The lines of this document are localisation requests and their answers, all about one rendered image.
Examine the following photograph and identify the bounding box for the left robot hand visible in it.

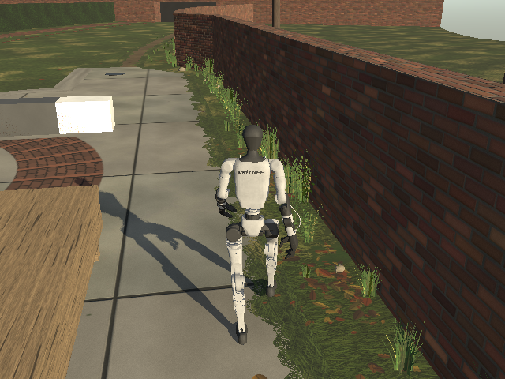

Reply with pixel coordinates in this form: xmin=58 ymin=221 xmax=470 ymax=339
xmin=219 ymin=203 xmax=237 ymax=218

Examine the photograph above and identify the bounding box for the left robot shin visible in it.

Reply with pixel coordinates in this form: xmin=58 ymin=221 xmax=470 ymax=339
xmin=231 ymin=276 xmax=245 ymax=333

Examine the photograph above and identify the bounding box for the right robot forearm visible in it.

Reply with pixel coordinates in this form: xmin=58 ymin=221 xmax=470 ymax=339
xmin=279 ymin=192 xmax=296 ymax=236

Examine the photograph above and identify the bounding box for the right robot hand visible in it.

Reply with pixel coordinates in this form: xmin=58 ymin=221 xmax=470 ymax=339
xmin=279 ymin=234 xmax=298 ymax=259

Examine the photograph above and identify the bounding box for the right robot upper arm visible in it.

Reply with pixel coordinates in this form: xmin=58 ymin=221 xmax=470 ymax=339
xmin=268 ymin=159 xmax=286 ymax=205

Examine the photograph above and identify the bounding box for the left robot forearm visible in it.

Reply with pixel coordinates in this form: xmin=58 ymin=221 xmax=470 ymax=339
xmin=215 ymin=188 xmax=226 ymax=209

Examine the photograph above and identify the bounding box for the left robot upper arm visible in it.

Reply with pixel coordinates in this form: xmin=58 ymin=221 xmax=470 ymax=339
xmin=217 ymin=158 xmax=237 ymax=199

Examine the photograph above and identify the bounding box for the left robot thigh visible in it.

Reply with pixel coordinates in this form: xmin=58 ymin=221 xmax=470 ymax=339
xmin=226 ymin=222 xmax=245 ymax=291

